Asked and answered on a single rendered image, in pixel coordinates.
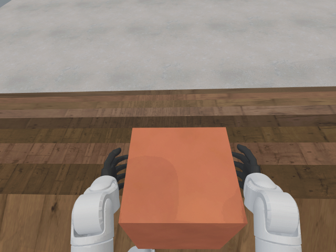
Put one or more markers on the robot right hand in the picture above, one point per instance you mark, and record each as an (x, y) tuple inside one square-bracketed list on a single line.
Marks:
[(249, 166)]

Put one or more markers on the right robot forearm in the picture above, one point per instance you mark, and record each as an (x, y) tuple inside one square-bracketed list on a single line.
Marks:
[(276, 215)]

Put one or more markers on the robot left hand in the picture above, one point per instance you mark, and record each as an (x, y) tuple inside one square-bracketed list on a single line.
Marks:
[(110, 167)]

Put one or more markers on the left robot forearm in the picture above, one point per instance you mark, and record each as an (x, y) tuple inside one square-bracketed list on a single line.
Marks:
[(92, 219)]

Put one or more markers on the carton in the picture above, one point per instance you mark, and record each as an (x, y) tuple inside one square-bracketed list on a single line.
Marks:
[(181, 189)]

